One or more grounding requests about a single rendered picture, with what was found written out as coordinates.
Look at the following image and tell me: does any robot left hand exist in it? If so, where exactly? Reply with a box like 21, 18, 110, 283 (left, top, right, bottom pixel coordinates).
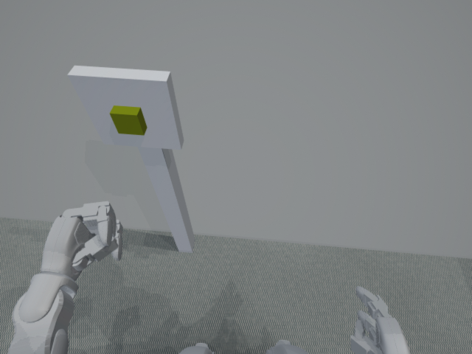
41, 201, 123, 281

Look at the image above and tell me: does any robot right hand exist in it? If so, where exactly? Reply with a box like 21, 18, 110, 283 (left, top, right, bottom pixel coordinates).
350, 286, 411, 354

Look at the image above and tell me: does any right robot shin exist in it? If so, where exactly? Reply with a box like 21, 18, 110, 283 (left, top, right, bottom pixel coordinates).
275, 340, 291, 346

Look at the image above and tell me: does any robot left forearm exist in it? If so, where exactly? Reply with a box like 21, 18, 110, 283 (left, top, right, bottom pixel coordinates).
8, 272, 79, 354

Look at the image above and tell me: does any panel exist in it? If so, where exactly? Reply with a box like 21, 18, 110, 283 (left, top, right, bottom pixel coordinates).
67, 66, 195, 253

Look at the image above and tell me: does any button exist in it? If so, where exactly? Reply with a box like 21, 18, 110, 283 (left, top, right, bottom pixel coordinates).
110, 105, 147, 136

